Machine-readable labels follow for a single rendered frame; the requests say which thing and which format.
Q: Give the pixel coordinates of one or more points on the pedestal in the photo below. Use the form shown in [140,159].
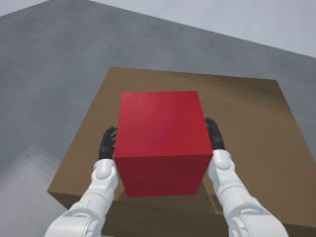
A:
[259,131]

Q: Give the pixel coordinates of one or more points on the right robot upper arm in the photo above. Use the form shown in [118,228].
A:
[252,225]

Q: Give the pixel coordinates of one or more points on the robot right hand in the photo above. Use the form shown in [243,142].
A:
[214,134]

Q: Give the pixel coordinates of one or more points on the robot left hand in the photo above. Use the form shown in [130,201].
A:
[106,148]

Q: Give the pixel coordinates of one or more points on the left robot forearm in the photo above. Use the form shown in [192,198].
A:
[97,200]

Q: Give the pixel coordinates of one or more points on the right robot forearm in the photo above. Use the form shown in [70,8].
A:
[230,191]

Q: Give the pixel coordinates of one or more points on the carton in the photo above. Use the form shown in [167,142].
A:
[162,144]

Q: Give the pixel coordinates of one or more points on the left robot upper arm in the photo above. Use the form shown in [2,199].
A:
[68,226]

